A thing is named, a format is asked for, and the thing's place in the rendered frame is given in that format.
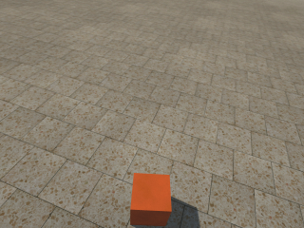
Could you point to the carton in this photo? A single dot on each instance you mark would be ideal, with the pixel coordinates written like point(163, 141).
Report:
point(150, 200)

